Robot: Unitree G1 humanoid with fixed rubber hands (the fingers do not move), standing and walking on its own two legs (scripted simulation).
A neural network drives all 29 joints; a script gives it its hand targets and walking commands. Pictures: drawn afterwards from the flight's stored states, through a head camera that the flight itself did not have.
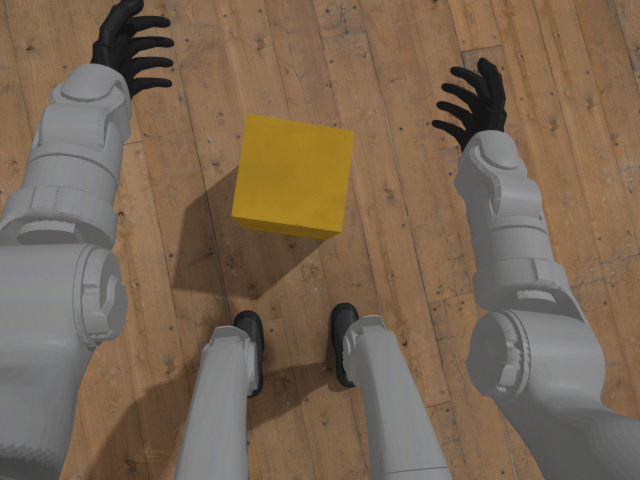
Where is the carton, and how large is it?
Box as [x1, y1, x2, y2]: [231, 113, 354, 240]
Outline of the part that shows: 247,113 231,214 233,218 243,228 325,240 340,232 354,131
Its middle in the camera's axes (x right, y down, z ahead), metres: -0.06 -0.12 +0.86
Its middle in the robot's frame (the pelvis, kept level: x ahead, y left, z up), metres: +0.52 -0.02 -0.52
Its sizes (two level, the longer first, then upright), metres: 0.210 0.200 0.250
